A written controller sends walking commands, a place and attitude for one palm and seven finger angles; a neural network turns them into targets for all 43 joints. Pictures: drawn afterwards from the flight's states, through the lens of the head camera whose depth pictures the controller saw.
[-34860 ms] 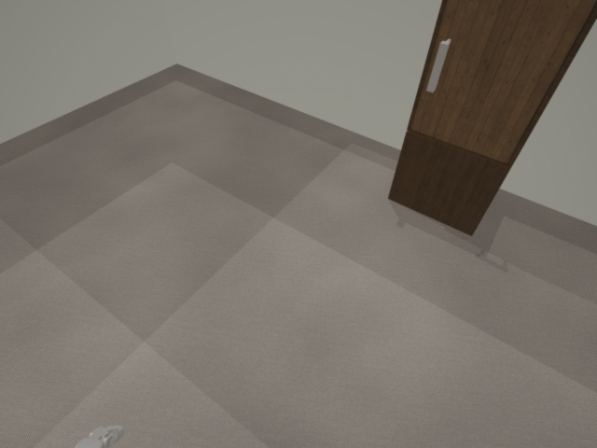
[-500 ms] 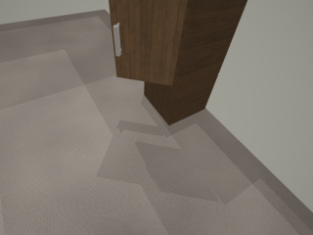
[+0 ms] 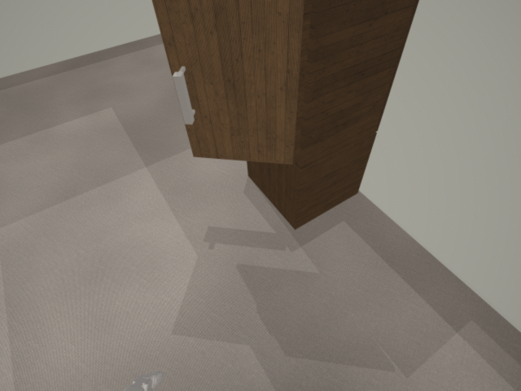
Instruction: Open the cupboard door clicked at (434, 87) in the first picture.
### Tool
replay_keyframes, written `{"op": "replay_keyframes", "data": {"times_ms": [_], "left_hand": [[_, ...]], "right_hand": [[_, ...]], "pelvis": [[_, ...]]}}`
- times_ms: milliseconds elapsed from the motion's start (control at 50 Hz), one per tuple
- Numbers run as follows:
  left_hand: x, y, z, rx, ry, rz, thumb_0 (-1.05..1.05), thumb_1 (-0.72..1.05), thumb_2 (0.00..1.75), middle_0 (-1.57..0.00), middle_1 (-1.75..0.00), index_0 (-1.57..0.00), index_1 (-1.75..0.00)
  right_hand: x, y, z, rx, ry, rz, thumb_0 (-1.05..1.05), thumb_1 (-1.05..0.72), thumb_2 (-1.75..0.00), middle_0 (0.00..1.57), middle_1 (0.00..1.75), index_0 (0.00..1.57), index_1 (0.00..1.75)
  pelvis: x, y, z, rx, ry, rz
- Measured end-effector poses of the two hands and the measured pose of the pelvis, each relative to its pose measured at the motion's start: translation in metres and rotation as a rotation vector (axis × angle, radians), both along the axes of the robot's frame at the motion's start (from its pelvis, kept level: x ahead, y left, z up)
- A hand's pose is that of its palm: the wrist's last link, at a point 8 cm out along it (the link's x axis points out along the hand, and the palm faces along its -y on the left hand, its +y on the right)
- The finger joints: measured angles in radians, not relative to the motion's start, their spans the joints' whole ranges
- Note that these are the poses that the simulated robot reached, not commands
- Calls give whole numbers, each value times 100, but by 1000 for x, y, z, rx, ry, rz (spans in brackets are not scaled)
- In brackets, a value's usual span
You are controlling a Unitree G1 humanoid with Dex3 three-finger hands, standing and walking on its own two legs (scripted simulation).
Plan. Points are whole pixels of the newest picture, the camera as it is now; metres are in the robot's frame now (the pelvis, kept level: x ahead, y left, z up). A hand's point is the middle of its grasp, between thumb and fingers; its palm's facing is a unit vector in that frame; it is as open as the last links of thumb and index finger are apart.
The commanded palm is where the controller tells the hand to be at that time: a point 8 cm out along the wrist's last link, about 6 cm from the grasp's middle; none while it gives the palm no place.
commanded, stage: take the last steps up to it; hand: left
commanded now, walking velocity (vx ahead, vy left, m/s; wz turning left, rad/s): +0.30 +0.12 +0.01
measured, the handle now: (186, 95) +0.91 +0.26 -0.06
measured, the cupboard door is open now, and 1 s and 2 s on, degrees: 49 49 49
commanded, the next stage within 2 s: come to a stop and stand still in 0.68 s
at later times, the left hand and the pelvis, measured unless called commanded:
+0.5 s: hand (118, 384) +0.16 +0.28 -0.18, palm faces +0.06 -0.98 -0.17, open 7.4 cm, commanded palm none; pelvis +0.18 +0.10 +0.00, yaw -1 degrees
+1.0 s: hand (159, 257) +0.41 +0.26 -0.17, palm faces -0.02 -0.98 -0.19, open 7.3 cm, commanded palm none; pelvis +0.32 +0.09 +0.00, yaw -2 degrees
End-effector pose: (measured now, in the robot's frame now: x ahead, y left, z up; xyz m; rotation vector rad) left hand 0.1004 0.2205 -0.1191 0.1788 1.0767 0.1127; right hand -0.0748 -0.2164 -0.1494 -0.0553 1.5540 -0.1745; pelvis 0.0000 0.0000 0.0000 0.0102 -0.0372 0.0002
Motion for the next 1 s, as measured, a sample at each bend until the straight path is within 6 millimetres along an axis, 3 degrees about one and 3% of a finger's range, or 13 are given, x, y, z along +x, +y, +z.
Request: {"op": "replay_keyframes", "data": {"times_ms": [100,180,300,380,420,480,580,680,780,860,940,1000], "left_hand": [[-14,16,3,19,91,90,-2,96,89,-21,-30,-21,-30],[-31,30,0,7,212,117,-1,95,89,-21,-30,-20,-30],[-46,52,-16,-45,372,183,0,93,89,-20,-30,-20,-30],[-33,75,-35,-68,457,190,0,92,89,-20,-30,-20,-30],[-11,86,-35,-62,455,171,1,91,89,-20,-30,-20,-30],[39,100,-29,-51,390,136,1,91,89,-20,-30,-20,-30],[134,114,-15,-29,236,79,1,91,89,-20,-30,-20,-30],[220,111,-5,-17,112,23,1,91,89,-20,-30,-20,-30],[287,94,-2,-5,49,-44,0,91,89,-20,-30,-20,-30],[315,81,-9,1,26,-60,0,91,89,-20,-30,-20,-30],[312,77,-12,-5,84,-44,0,91,89,-20,-30,-20,-30],[308,84,-18,-7,120,-4,0,92,89,-21,-30,-20,-30]], "right_hand": [[83,-13,16,-37,-107,42,1,-91,-90,20,30,19,30],[155,-9,26,-55,-213,80,1,-91,-90,19,30,19,30],[266,25,30,-70,-343,169,1,-91,-90,19,30,19,30],[323,54,25,-100,-433,199,1,-91,-90,19,30,19,30],[333,67,27,-101,-442,189,0,-91,-90,20,30,19,30],[334,84,28,-89,-410,161,0,-90,-90,20,30,20,30],[322,85,29,-110,-326,95,-1,-94,-90,20,30,20,30],[299,91,23,-80,-185,53,0,-93,-90,20,30,20,30],[285,95,12,-38,-68,-9,0,-91,-90,20,30,20,30],[293,93,0,-16,-9,-45,1,-91,-90,20,30,20,30],[326,91,5,-33,-23,-47,1,-91,-90,20,30,20,30],[356,90,9,-50,-77,-32,1,-91,-90,20,30,20,30]], "pelvis": [[32,2,13,-1,18,9],[61,13,17,-1,32,9],[113,48,9,-17,38,11],[147,75,-7,-19,33,3],[159,83,-5,-11,30,-12],[177,92,2,-5,33,-23],[208,103,11,7,38,-33],[239,103,13,11,35,-31],[274,93,7,16,29,-43],[299,84,-4,-1,24,-41],[311,85,2,-11,27,-33],[317,88,3,-8,27,-31]]}}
